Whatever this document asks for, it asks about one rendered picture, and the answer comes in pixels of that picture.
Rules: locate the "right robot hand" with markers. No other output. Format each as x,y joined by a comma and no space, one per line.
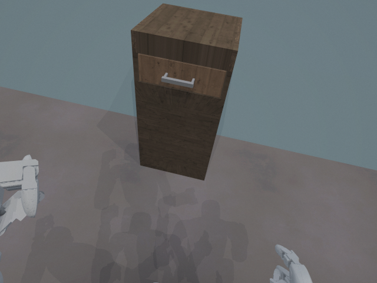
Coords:
297,272

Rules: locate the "left robot hand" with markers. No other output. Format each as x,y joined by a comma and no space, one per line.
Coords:
15,175

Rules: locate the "drawer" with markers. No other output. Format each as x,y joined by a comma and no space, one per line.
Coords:
208,81

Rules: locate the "handle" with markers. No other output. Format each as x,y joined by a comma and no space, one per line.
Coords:
177,81

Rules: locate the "cabinet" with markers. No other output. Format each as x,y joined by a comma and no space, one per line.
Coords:
177,128

